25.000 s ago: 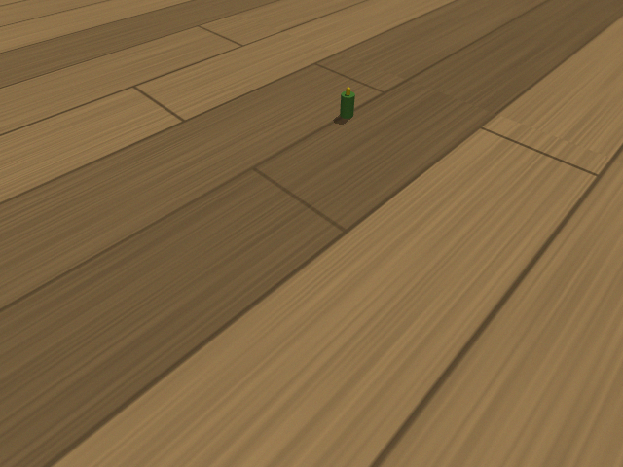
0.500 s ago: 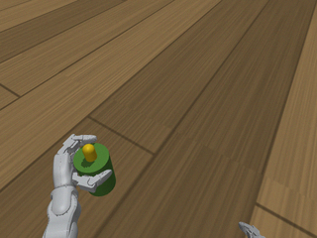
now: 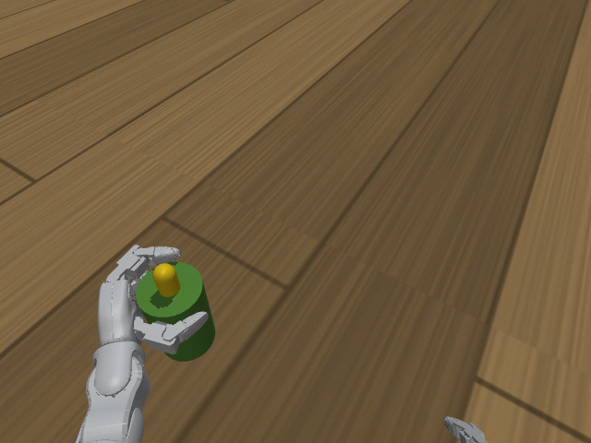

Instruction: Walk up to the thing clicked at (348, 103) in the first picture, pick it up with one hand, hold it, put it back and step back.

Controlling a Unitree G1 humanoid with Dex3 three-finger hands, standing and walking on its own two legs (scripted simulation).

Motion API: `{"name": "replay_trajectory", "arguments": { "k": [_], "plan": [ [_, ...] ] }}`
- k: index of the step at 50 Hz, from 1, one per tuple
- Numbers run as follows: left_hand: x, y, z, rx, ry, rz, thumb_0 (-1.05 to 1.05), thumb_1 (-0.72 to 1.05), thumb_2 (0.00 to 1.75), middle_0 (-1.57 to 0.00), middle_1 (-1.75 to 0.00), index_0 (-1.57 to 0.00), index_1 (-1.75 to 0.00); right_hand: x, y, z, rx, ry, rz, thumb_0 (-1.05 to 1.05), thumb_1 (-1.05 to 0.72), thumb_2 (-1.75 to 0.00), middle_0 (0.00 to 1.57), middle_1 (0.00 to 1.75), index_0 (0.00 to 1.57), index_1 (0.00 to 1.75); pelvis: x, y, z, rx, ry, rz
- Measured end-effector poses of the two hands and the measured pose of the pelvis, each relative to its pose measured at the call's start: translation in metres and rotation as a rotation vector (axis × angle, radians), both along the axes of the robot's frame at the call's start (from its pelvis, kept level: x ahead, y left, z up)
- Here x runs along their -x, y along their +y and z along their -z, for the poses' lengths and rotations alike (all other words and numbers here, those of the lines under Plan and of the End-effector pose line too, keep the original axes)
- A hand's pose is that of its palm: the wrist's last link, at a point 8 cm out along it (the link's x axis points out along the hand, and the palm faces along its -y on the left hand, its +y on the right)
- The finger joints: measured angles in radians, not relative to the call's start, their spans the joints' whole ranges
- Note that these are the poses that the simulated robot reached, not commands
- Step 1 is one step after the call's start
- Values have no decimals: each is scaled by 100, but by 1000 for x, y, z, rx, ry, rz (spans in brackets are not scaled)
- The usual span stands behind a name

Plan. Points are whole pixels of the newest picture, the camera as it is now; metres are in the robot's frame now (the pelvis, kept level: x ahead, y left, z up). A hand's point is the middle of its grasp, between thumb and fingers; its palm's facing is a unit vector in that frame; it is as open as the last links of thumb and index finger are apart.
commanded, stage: hold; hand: left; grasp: from the side
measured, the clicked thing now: (176, 306) +0.33 +0.18 +0.01
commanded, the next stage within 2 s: crouch in 1.08 s
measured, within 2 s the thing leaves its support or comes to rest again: neither
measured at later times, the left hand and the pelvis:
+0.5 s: hand (167, 300) +0.32 +0.18 +0.04, palm faces +0.22 -0.97 -0.06, open 11.0 cm; pelvis +0.00 +0.00 +0.00, yaw +0 degrees
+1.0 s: hand (168, 299) +0.32 +0.18 +0.04, palm faces +0.23 -0.97 -0.05, open 11.0 cm; pelvis +0.00 +0.00 +0.00, yaw +0 degrees
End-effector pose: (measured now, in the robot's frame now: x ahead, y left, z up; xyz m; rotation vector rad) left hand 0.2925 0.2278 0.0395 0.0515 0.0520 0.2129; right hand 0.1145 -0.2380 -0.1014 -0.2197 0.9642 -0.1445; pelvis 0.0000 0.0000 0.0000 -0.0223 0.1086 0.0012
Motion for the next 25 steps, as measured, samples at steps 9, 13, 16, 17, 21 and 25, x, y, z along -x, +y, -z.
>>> {"name": "replay_trajectory", "arguments": {
  "k": [9,13,16,17,21,25],
  "plan": [
    [5,-5,6,9,21,20,0,-50,104,-61,-97,-68,-99,2,-2,1,-4,5,1,1,-94,-91,21,30,21,30,2,1,0,-2,2,-2],
    [8,-7,10,18,30,17,0,-50,104,-61,-97,-68,-99,2,-2,0,2,3,0,1,-94,-91,21,30,20,30,2,0,0,-2,4,-1],
    [10,-7,10,16,23,11,0,-50,104,-61,-97,-68,-99,1,-2,0,6,0,-2,1,-94,-91,21,30,20,30,3,0,1,-2,2,-1],
    [10,-6,9,15,19,7,0,-50,104,-61,-97,-68,-99,1,-2,0,6,-2,-3,1,-94,-91,21,30,20,30,3,0,1,-2,1,-1],
    [7,-3,2,0,1,-1,0,-50,104,-61,-97,-68,-99,-1,-2,1,5,-8,-6,1,-94,-91,20,30,20,30,3,-1,1,-2,0,-2],
    [4,-1,-3,-2,-15,-6,0,-50,104,-61,-97,-68,-99,-1,-1,2,-1,-7,-5,1,-94,-91,21,30,20,30,3,-3,1,-2,0,-5]
  ]
}}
